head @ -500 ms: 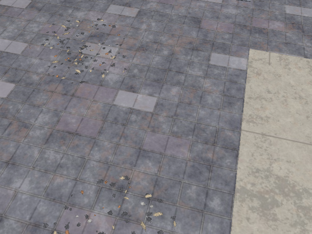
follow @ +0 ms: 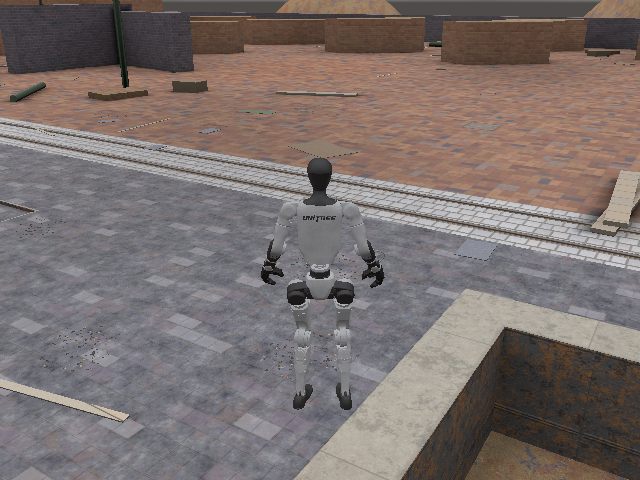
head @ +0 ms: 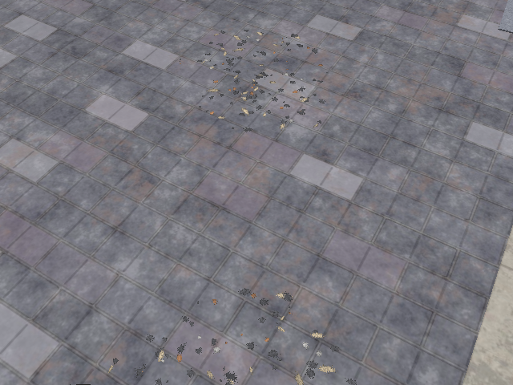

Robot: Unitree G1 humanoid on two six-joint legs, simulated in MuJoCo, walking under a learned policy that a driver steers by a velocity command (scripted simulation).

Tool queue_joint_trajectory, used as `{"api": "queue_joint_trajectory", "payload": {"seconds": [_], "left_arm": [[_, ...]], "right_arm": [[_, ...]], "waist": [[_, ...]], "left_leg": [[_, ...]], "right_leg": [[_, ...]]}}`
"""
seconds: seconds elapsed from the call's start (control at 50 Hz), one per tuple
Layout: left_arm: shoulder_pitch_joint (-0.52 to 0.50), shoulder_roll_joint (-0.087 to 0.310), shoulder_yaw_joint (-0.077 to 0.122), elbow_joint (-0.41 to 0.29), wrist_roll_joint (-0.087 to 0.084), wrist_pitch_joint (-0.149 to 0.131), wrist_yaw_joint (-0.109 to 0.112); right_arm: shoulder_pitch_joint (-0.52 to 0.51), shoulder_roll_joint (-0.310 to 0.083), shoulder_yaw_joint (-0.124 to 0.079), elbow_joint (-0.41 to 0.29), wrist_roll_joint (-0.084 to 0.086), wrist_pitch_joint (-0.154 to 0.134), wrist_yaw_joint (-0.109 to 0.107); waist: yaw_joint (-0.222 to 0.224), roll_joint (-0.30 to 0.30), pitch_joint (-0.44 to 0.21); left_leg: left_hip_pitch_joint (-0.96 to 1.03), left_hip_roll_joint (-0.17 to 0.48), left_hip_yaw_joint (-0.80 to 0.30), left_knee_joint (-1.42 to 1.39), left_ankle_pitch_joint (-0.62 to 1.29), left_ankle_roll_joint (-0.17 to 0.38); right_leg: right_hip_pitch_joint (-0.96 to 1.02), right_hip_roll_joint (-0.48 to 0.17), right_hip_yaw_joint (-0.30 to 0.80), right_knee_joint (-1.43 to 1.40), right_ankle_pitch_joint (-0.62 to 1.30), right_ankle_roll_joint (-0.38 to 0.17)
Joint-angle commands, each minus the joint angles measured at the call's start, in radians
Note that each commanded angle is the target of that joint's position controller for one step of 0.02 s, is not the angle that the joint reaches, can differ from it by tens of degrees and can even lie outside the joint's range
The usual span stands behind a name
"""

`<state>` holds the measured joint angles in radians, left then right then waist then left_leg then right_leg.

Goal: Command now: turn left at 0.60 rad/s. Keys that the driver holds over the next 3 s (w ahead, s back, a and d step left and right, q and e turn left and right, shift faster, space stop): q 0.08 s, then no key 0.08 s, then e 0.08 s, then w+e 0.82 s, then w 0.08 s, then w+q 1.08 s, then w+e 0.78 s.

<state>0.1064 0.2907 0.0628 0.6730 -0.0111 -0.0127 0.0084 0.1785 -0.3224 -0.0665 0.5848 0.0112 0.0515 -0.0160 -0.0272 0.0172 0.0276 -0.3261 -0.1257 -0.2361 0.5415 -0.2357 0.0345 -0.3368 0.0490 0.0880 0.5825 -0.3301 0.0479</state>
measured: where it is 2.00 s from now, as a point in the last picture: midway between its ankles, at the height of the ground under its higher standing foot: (329, 260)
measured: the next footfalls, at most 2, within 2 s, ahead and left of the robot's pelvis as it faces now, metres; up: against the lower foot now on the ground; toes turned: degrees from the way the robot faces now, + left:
right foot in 0.02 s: +0.06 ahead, -0.12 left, +0.00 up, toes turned +6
left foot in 0.36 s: +0.02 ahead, +0.14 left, +0.00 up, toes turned +1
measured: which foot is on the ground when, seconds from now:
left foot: down 0.00-0.02, up 0.04-0.34, down 0.36-0.74, up 0.76-1.00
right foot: up 0.00-0.00, down 0.02-0.38, up 0.40-0.70, down 0.72-1.00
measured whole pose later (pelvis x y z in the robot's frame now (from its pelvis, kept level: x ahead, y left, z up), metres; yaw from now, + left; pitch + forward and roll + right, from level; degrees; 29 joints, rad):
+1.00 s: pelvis +0.24 -0.08 +0.01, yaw -16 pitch +2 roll +2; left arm 0.37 0.28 0.04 0.67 -0.01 -0.05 -0.01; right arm 0.14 -0.31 -0.05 0.66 -0.02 -0.10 0.00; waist 0.05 0.03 0.02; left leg -0.70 0.09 -0.07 0.92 -0.09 -0.05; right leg -0.17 0.09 0.08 0.36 -0.23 -0.10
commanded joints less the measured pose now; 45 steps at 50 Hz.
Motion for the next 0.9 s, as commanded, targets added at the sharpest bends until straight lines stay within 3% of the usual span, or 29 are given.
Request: {"api": "queue_joint_trajectory", "payload": {"seconds": [0.02, 0.04, 0.06, 0.08, 0.1, 0.14, 0.18, 0.26, 0.3, 0.34, 0.36, 0.38, 0.4, 0.42, 0.44, 0.48, 0.5, 0.58, 0.66, 0.7, 0.72, 0.74, 0.76, 0.78, 0.8, 0.82, 0.84, 0.86, 0.9], "left_arm": [[0.061, 0.144, 0.046, -0.053, 0.01, -0.032, 0.002], [0.05, 0.213, 0.057, -0.065, 0.03, -0.025, 0.008], [0.065, 0.232, 0.062, -0.055, 0.057, -0.02, 0.003], [0.034, 0.175, 0.046, -0.077, 0.045, -0.021, 0.006], [0.001, 0.129, 0.032, -0.086, 0.037, -0.019, 0.012], [-0.024, 0.117, 0.026, -0.091, 0.016, -0.019, 0.012], [0.003, 0.12, 0.022, -0.08, 0.021, -0.014, 0.009], [0.008, 0.099, 0.007, -0.06, 0.016, -0.002, -0.011], [0.057, 0.155, 0.021, -0.046, -0.002, 0.009, -0.013], [0.104, 0.165, 0.019, -0.032, -0.02, 0.008, -0.013], [0.076, 0.126, 0.004, -0.042, -0.01, -0.001, -0.018], [0.034, 0.042, -0.02, -0.075, -0.003, -0.015, -0.021], [-0.019, 0.054, -0.021, -0.114, -0.019, -0.028, -0.016], [-0.065, 0.117, 0.001, -0.131, -0.027, -0.031, -0.01], [-0.025, 0.131, 0.016, -0.116, -0.032, -0.028, -0.008], [0.032, 0.104, 0.015, -0.096, -0.024, -0.027, -0.013], [0.024, 0.086, 0.011, -0.097, -0.022, -0.031, -0.019], [-0.007, 0.035, -0.014, -0.113, -0.013, -0.025, -0.049], [-0.02, 0.059, -0.014, -0.148, -0.019, -0.017, -0.06], [0.091, 0.096, 0.009, -0.127, -0.016, -0.013, -0.056], [0.228, 0.156, 0.044, -0.091, -0.02, -0.009, -0.046], [0.386, 0.259, 0.08, -0.072, -0.022, -0.002, -0.025], [0.41, 0.34, 0.081, -0.088, -0.02, -0.017, -0.026], [0.38, 0.252, 0.055, -0.095, -0.017, -0.034, -0.034], [0.332, 0.207, 0.042, -0.094, -0.01, -0.045, -0.036], [0.273, 0.186, 0.035, -0.104, -0.009, -0.047, -0.037], [0.214, 0.166, 0.028, -0.113, 0.001, -0.045, -0.037], [0.173, 0.153, 0.022, -0.123, 0.016, -0.045, -0.034], [0.156, 0.15, 0.021, -0.116, 0.014, -0.053, -0.024]], "right_arm": [[-0.036, -0.143, -0.043, -0.075, 0.011, -0.004, -0.011], [0.005, -0.09, -0.03, -0.078, 0.001, -0.007, -0.009], [-0.007, -0.132, -0.045, -0.095, 0.006, -0.016, -0.011], [0.031, -0.196, -0.068, -0.072, -0.01, -0.02, -0.009], [0.039, -0.205, -0.076, -0.047, -0.004, -0.017, -0.007], [0.058, -0.15, -0.064, -0.023, -0.003, 0.002, -0.008], [0.023, -0.09, -0.042, -0.033, -0.001, 0.003, -0.006], [-0.006, 0.016, 0.007, -0.03, -0.03, -0.005, -0.004], [0.019, -0.029, -0.008, -0.012, -0.016, -0.012, 0.004], [0.064, -0.069, -0.023, 0.002, -0.007, -0.025, 0.003], [0.135, -0.092, -0.029, 0.002, -0.007, -0.034, -0.005], [0.207, -0.165, -0.048, 0.026, -0.026, -0.043, -0.011], [0.25, -0.209, -0.065, 0.047, -0.037, -0.05, -0.001], [0.226, -0.176, -0.053, 0.04, -0.044, -0.069, -0.004], [0.208, -0.136, -0.041, 0.048, -0.035, -0.088, -0.009], [0.179, -0.085, -0.028, 0.06, -0.007, -0.112, -0.014], [0.166, -0.075, -0.025, 0.06, -0.008, -0.118, -0.016], [0.114, -0.096, -0.032, 0.057, -0.012, -0.133, -0.012], [0.154, -0.156, -0.054, 0.095, 0.013, -0.125, 0.002], [0.139, -0.165, -0.055, 0.104, 0.017, -0.119, 0.004], [0.161, -0.13, -0.041, 0.108, 0.006, -0.12, 0.005], [0.15, -0.084, -0.02, 0.062, -0.021, -0.13, 0.003], [0.16, -0.007, 0.009, 0.0, -0.031, -0.155, 0.006], [0.087, -0.098, -0.009, 0.005, 0.012, -0.173, 0.017], [0.064, -0.124, -0.014, -0.001, 0.03, -0.184, 0.027], [0.055, -0.115, -0.011, 0.006, 0.008, -0.189, 0.022], [0.056, -0.11, -0.013, 0.013, -0.018, -0.188, 0.017], [0.073, -0.107, -0.015, 0.023, -0.021, -0.18, 0.016], [0.08, -0.087, -0.011, 0.038, -0.03, -0.164, 0.015]], "waist": [[0.045, 0.1, -0.153], [0.008, -0.121, -0.16], [0.016, -0.312, -0.106], [0.01, -0.222, -0.1], [0.003, -0.167, -0.085], [0.005, -0.133, -0.058], [0.027, -0.146, -0.056], [0.037, -0.208, -0.107], [0.043, -0.224, -0.075], [0.016, -0.179, -0.04], [-0.025, -0.132, -0.078], [-0.046, 0.061, -0.087], [-0.084, 0.229, -0.056], [-0.099, 0.213, 0.038], [-0.067, 0.195, 0.077], [-0.036, 0.17, 0.09], [-0.032, 0.137, 0.095], [-0.029, 0.113, 0.055], [-0.03, 0.087, 0.05], [0.045, 0.059, 0.0], [0.106, 0.01, -0.09], [0.172, -0.143, -0.186], [0.122, -0.335, -0.294], [0.158, -0.207, -0.249], [0.13, -0.163, -0.143], [0.094, -0.068, -0.09], [0.055, -0.059, -0.054], [0.025, -0.093, -0.041], [0.008, -0.1, -0.036]], "left_leg": [[0.06, 0.194, -0.275, -0.037, 0.142, 0.091], [-0.113, 0.09, -0.116, 0.157, -0.147, 0.023], [-0.275, -0.016, 0.063, 0.369, -0.418, -0.042], [-0.287, 0.055, 0.065, 0.559, -0.39, -0.086], [-0.273, 0.064, 0.07, 0.626, -0.329, -0.106], [-0.288, 0.072, 0.076, 0.695, -0.246, -0.14], [-0.251, 0.072, 0.11, 0.619, -0.215, -0.153], [-0.006, 0.122, 0.188, 0.172, -0.234, -0.147], [0.098, 0.089, 0.243, -0.034, -0.096, -0.125], [0.266, 0.086, 0.24, -0.19, -0.014, -0.058], [0.416, 0.181, 0.159, -0.159, -0.038, -0.015], [0.46, 0.304, 0.019, -0.157, -0.267, 0.055], [0.349, 0.433, -0.189, -0.302, -0.51, 0.159], [0.289, 0.476, -0.272, -0.36, -0.547, 0.205], [0.284, 0.471, -0.255, -0.368, -0.523, 0.201], [0.319, 0.443, -0.142, -0.378, -0.379, 0.168], [0.301, 0.423, -0.065, -0.392, -0.271, 0.152], [0.193, 0.37, 0.178, -0.389, 0.001, 0.118], [0.183, 0.41, 0.228, -0.343, 0.008, 0.116], [0.146, 0.392, 0.297, -0.173, 0.252, 0.084], [0.096, 0.34, 0.375, 0.055, 0.425, 0.047], [-0.17, 0.254, 0.425, 0.428, 0.255, -0.035], [-0.444, 0.081, 0.25, 0.727, -0.347, -0.079], [-0.549, 0.131, 0.124, 0.83, -0.294, -0.062], [-0.583, 0.177, 0.14, 0.811, -0.204, -0.033], [-0.529, 0.216, 0.147, 0.739, -0.121, -0.023], [-0.463, 0.24, 0.145, 0.657, -0.062, -0.025], [-0.401, 0.252, 0.143, 0.622, -0.022, -0.031], [-0.36, 0.236, 0.167, 0.575, 0.028, -0.057]], "right_leg": [[0.185, -0.098, 0.037, -0.233, 0.221, -0.058], [0.303, -0.3, 0.229, -0.252, 0.352, -0.156], [0.266, -0.44, 0.424, -0.279, 0.464, -0.316], [0.236, -0.459, 0.388, -0.271, 0.451, -0.346], [0.205, -0.392, 0.293, -0.256, 0.42, -0.305], [0.203, -0.319, 0.187, -0.238, 0.396, -0.263], [0.193, -0.274, 0.116, -0.242, 0.452, -0.268], [0.17, -0.223, 0.075, -0.24, 0.33, -0.246], [0.11, -0.219, 0.123, -0.259, 0.083, -0.243], [-0.016, -0.2, 0.162, -0.258, -0.102, -0.198], [-0.139, -0.169, 0.153, -0.183, -0.183, -0.145], [-0.299, -0.05, -0.009, 0.013, -0.212, -0.072], [-0.347, -0.021, -0.122, 0.21, -0.233, -0.04], [-0.426, -0.075, -0.056, 0.386, -0.237, -0.034], [-0.482, -0.084, -0.027, 0.489, -0.209, -0.036], [-0.534, -0.117, 0.005, 0.52, -0.101, -0.037], [-0.513, -0.126, -0.005, 0.49, -0.046, -0.033], [-0.3, -0.137, -0.086, 0.294, 0.098, -0.018], [-0.167, -0.105, -0.149, 0.138, 0.047, -0.071], [0.027, -0.032, -0.205, 0.05, 0.08, -0.119], [0.231, 0.012, -0.201, 0.023, 0.092, -0.151], [0.501, -0.144, 0.102, -0.054, 0.012, -0.242], [0.642, -0.369, 0.717, -0.278, -0.209, -0.4], [0.62, -0.388, 0.73, -0.35, -0.275, -0.389], [0.519, -0.373, 0.605, -0.335, -0.237, -0.362], [0.391, -0.333, 0.502, -0.323, -0.128, -0.334], [0.28, -0.289, 0.412, -0.326, -0.017, -0.314], [0.203, -0.249, 0.352, -0.349, 0.034, -0.304], [0.138, -0.217, 0.283, -0.376, 0.159, -0.315]]}}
